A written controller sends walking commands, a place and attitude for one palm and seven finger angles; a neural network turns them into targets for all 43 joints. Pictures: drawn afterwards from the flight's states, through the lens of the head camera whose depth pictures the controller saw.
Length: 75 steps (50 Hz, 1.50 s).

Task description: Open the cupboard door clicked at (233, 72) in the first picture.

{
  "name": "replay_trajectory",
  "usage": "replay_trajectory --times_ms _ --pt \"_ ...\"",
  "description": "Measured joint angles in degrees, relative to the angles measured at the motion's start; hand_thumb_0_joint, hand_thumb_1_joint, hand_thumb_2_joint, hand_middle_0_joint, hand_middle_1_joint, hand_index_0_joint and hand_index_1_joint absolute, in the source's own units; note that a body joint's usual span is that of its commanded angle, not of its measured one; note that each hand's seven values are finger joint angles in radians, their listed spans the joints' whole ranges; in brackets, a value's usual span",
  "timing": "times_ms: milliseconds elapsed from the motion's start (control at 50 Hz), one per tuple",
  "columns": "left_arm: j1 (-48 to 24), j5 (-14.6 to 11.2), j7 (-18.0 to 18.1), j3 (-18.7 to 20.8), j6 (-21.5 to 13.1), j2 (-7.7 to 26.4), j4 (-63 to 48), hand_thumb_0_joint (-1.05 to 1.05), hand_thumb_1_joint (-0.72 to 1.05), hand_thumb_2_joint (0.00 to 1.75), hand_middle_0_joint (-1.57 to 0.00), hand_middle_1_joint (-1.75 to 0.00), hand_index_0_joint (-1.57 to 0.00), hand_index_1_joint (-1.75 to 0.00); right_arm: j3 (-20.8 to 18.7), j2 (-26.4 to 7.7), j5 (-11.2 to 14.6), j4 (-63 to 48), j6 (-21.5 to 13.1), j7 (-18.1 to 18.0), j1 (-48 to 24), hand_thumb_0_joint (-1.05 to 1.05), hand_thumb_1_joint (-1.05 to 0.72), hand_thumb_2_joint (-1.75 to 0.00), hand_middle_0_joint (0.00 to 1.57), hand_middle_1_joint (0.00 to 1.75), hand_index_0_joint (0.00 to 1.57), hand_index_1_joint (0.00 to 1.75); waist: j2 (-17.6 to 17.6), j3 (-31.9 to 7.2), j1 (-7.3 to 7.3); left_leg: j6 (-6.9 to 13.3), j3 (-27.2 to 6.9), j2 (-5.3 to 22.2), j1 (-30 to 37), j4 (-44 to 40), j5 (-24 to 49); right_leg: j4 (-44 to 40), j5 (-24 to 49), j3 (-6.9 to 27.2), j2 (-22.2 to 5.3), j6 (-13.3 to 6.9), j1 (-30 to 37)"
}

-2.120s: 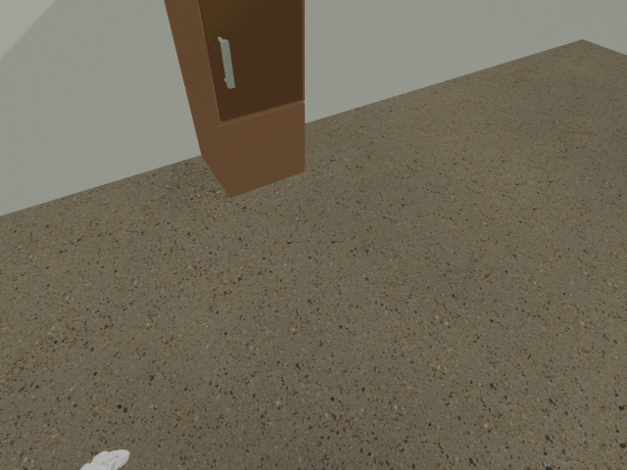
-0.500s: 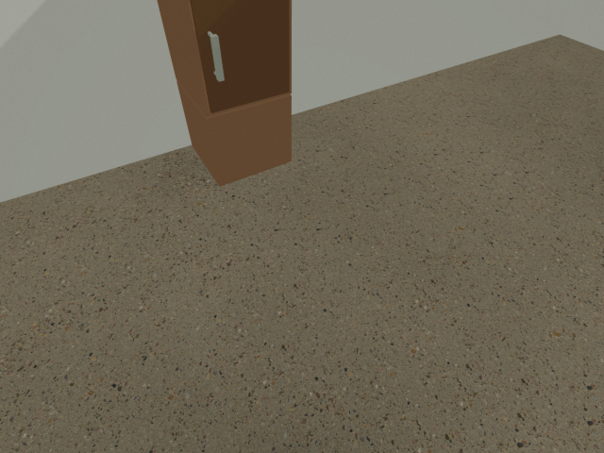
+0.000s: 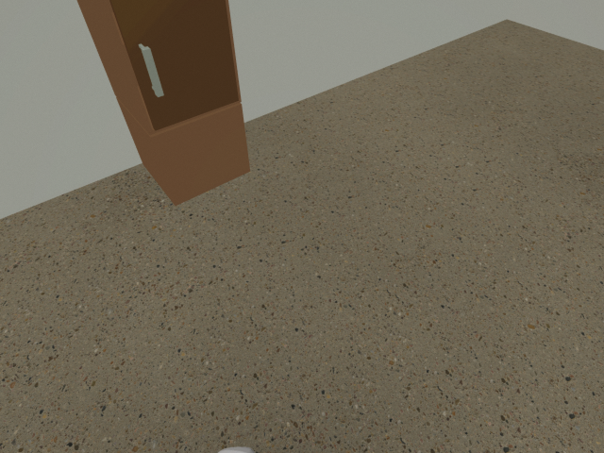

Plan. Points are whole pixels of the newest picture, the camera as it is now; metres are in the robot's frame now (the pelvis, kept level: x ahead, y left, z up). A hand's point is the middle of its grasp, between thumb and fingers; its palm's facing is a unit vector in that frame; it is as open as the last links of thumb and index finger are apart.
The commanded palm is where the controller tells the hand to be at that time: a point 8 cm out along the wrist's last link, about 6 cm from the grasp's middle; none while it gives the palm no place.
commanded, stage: walk to a spot facing it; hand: left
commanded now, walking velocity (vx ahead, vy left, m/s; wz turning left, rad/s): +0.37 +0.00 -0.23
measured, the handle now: (150, 70) +1.24 +0.65 -0.11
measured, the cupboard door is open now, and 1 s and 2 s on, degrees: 0 0 0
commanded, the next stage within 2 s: turn to face it in 1.58 s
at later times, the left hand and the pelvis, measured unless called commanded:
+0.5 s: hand (167, 393) +0.23 +0.26 -0.18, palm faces -0.07 -0.99 -0.15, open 7.3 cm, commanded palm none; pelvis +0.21 +0.08 +0.00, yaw -9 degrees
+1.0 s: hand (264, 246) +0.57 +0.15 -0.18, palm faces -0.36 -0.93 -0.09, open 7.4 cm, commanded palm none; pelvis +0.42 +0.04 -0.01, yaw -17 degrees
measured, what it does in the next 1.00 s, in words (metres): walks ahead, turning right: left foot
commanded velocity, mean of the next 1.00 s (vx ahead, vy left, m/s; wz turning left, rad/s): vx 0.37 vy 0.00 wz -0.24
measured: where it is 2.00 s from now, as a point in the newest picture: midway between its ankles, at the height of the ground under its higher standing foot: (343, 301)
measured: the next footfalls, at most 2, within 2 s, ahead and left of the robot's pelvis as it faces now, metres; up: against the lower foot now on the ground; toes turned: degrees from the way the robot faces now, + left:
left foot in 0.32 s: +0.31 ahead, +0.13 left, +0.00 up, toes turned +3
right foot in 1.04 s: +0.51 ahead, -0.09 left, +0.00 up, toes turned -27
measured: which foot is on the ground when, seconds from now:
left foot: up 0.00-0.30, down 0.32-1.00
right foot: down 0.00-0.32, up 0.34-1.00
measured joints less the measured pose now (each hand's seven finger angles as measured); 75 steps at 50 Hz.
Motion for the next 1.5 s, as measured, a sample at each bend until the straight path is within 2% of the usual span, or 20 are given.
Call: replay_trajectory --times_ms 160,280,320,400,460,560,680,840,920,980,1020,1040,1100,1140,1200,1260,1320,1400,1440,1500 --pt "5.02 0.28 0.70 -0.88 -0.48 -3.60 3.97 0.01 0.91 0.90 -0.20 -0.30 -0.21 -0.30 -1.04 1.33 0.25 -5.00 -0.97 0.81 -7.24 0.01 -0.91 -0.90 0.19 0.30 0.20 0.30 0.39 0.45 -0.70 -1.27 0.14 1.95 -11.68 -7.31 11.57 -11.46 1.60 3.57 0.80 0.92 9.38" --pt "5.25 0.37 1.39 -0.15 -0.59 -2.95 4.86 0.01 0.91 0.90 -0.20 -0.30 -0.21 -0.30 -0.49 3.19 0.58 -6.84 -2.12 1.23 -11.10 0.00 -0.91 -0.90 0.19 0.30 0.20 0.30 -0.43 1.44 0.67 0.95 2.21 0.17 -7.79 -23.29 13.31 -11.84 -3.43 4.68 0.18 2.88 14.82" --pt "5.45 0.17 1.40 0.33 -0.47 -2.53 5.25 0.01 0.91 0.90 -0.20 -0.30 -0.21 -0.30 -0.22 3.71 0.23 -7.51 -3.53 0.89 -11.36 0.00 -0.91 -0.90 0.19 0.30 0.20 0.30 -1.00 1.44 0.22 2.48 2.64 -1.11 -3.63 -27.79 13.69 -3.33 -7.95 4.98 -0.34 3.16 13.04" --pt "1.16 -0.32 0.98 1.16 0.95 -0.88 4.75 0.01 0.91 0.90 -0.20 -0.30 -0.21 -0.30 0.00 4.90 -0.02 -7.29 -4.70 -0.09 -10.11 0.00 -0.91 -0.90 0.20 0.30 0.20 0.30 -2.85 2.19 -0.18 6.02 6.06 -2.02 0.09 -24.85 8.54 34.21 -5.82 4.57 -1.51 1.26 -3.25" --pt "-2.84 0.36 0.40 1.99 1.48 0.32 2.59 0.01 0.91 0.90 -0.20 -0.30 -0.20 -0.30 -1.20 4.96 0.62 -6.37 -5.20 -1.50 -6.79 -0.01 -0.93 -0.90 0.20 0.30 0.21 0.30 -2.79 1.32 -0.78 6.34 7.60 -2.80 5.56 -30.61 9.22 43.06 0.54 1.92 -3.65 1.51 -13.60" --pt "-8.26 0.94 -0.09 3.12 2.44 1.31 -1.72 0.01 0.92 0.90 -0.20 -0.30 -0.20 -0.30 -1.59 2.76 0.36 -3.79 -5.48 -1.97 -0.98 -0.03 -0.95 -0.90 0.20 0.30 0.21 0.30 -2.87 -0.87 -1.26 6.87 9.40 -4.59 12.47 -39.16 10.09 40.35 9.00 1.44 -6.50 2.99 -24.51" --pt "-11.67 0.90 -0.81 3.50 3.83 0.97 -3.14 0.00 0.92 0.90 -0.19 -0.30 -0.20 -0.30 -0.95 3.41 0.51 -0.91 -5.28 -2.05 5.52 -0.01 -0.93 -0.90 0.19 0.30 0.20 0.30 -2.52 -1.73 -2.47 6.77 10.92 -5.98 18.72 -44.96 8.84 34.99 15.54 2.26 -8.20 4.51 -29.31" --pt "-13.88 0.77 -1.28 2.57 4.99 -0.38 -1.59 0.01 0.91 0.90 -0.20 -0.30 -0.20 -0.30 0.47 6.83 -0.02 1.60 -5.56 -2.38 11.93 0.00 -0.91 -0.90 0.19 0.30 0.20 0.30 -1.46 0.34 -5.49 5.09 13.27 -5.22 26.02 -47.90 4.28 20.82 13.82 -2.25 -8.04 3.87 -25.81" --pt "-15.98 0.64 -1.36 1.90 4.85 -1.51 -1.50 0.01 0.91 0.90 -0.20 -0.30 -0.20 -0.30 0.99 8.08 -0.42 2.98 -5.20 -2.39 14.52 0.00 -0.91 -0.90 0.20 0.30 0.20 0.30 -0.76 1.80 -6.99 3.63 14.34 -4.17 28.97 -47.65 0.90 14.82 10.11 -5.12 -6.47 2.09 -22.93" --pt "-17.57 0.63 -1.27 1.33 3.90 -2.40 -2.17 0.01 0.91 0.90 -0.20 -0.30 -0.20 -0.30 1.16 8.54 -0.41 4.20 -4.63 -2.36 16.00 0.00 -0.91 -0.90 0.20 0.30 0.20 0.30 0.37 2.77 -7.30 2.03 15.16 -2.30 30.37 -45.07 -2.75 10.02 6.20 -7.69 -3.93 0.05 -19.62" --pt "-17.67 0.72 -1.22 1.12 2.43 -2.48 -2.71 0.01 0.91 0.90 -0.20 -0.30 -0.20 -0.30 1.16 9.00 -0.11 5.09 -4.00 -2.12 16.98 0.00 -0.91 -0.90 0.20 0.30 0.21 0.30 0.27 2.82 -6.74 0.97 15.51 -0.47 29.28 -37.66 -5.52 5.36 7.04 -9.29 -2.18 -1.59 -15.36" --pt "-17.38 0.76 -1.13 1.19 1.41 -2.26 -2.90 0.01 0.91 0.90 -0.20 -0.30 -0.20 -0.30 1.10 9.39 0.28 5.42 -3.59 -1.83 17.37 0.00 -0.91 -0.90 0.20 0.30 0.21 0.30 -0.49 2.50 -6.11 0.63 15.23 0.60 26.69 -29.69 -5.99 4.18 9.71 -9.25 -2.23 -2.41 -13.78" --pt "-15.58 -0.29 -0.22 1.71 -0.45 -2.06 -2.67 0.00 0.91 0.90 -0.20 -0.30 -0.20 -0.30 0.50 9.06 1.01 5.23 -2.33 -1.46 14.34 0.00 -0.91 -0.90 0.20 0.30 0.21 0.30 -0.91 2.68 -4.53 0.59 6.01 1.19 13.62 1.04 -5.13 6.75 4.58 -8.55 -1.47 -2.07 -11.04" --pt "-14.00 -1.09 1.14 3.12 -1.26 -1.08 -2.79 -0.02 0.94 0.90 -0.20 -0.30 -0.21 -0.30 -0.20 8.15 0.81 3.54 -1.85 -1.44 11.08 0.01 -0.91 -0.90 0.20 0.30 0.21 0.30 -0.58 1.85 -3.75 0.76 2.16 1.68 5.70 9.56 -1.23 3.91 3.28 -8.14 -0.71 -1.24 -7.69" --pt "-11.15 -0.16 1.67 2.88 -1.34 0.58 -1.15 -0.03 0.96 0.90 -0.20 -0.30 -0.21 -0.30 -1.12 5.99 0.18 -0.59 -1.73 -1.38 4.79 0.01 -0.91 -0.90 0.20 0.30 0.20 0.30 0.27 0.60 -3.91 0.20 -0.09 3.80 -3.20 6.99 2.67 -1.02 3.96 -7.04 -0.11 -0.32 -3.47" --pt "-8.50 0.25 1.38 2.33 -0.81 0.94 0.81 -0.02 0.95 0.90 -0.20 -0.30 -0.20 -0.30 -1.92 3.69 -0.28 -4.28 -1.86 -1.65 -0.87 0.01 -0.93 -0.90 0.19 0.30 0.20 0.30 1.04 -0.03 -4.43 -0.78 -0.38 5.48 -7.51 -4.09 6.24 -3.94 3.33 -6.07 -0.38 0.35 -0.17" --pt "-6.54 0.36 0.73 1.92 -0.58 0.70 1.91 -0.01 0.94 0.90 -0.20 -0.30 -0.20 -0.30 -2.44 1.17 -0.01 -6.32 -2.55 -0.58 -4.35 0.02 -0.96 -0.90 0.19 0.30 0.20 0.30 1.21 0.07 -3.44 -1.09 0.15 5.91 -7.56 -16.20 10.19 -4.56 1.23 -5.31 -1.03 1.61 2.57" --pt "-3.94 0.38 0.16 1.78 -0.31 0.46 2.53 0.00 0.92 0.90 -0.20 -0.30 -0.20 -0.30 -2.27 -0.22 -0.13 -7.49 -3.34 0.38 -7.02 0.01 -0.95 -0.90 0.19 0.30 0.20 0.30 0.22 0.66 -1.37 -0.65 2.21 4.31 -3.42 -26.61 11.94 -2.54 -3.66 -4.41 -2.42 3.62 5.94" --pt "-2.76 0.07 -0.01 1.91 0.21 0.42 2.99 0.00 0.92 0.90 -0.20 -0.30 -0.20 -0.30 -2.04 -0.22 -0.64 -7.91 -4.48 0.30 -7.95 0.01 -0.94 -0.90 0.19 0.30 0.20 0.30 -0.93 1.18 -0.86 0.05 3.67 3.05 -0.99 -28.15 13.43 5.27 -7.30 -3.15 -4.10 3.71 4.25" --pt "-3.32 -0.21 -0.22 2.05 1.62 0.68 3.61 0.01 0.92 0.90 -0.20 -0.30 -0.20 -0.30 -1.11 1.08 -0.95 -8.38 -5.35 -0.12 -8.15 0.00 -0.93 -0.90 0.19 0.30 0.20 0.30 -1.94 2.20 -0.73 0.92 6.01 3.09 1.75 -25.53 8.44 30.10 -8.51 0.03 -4.18 2.27 -5.49"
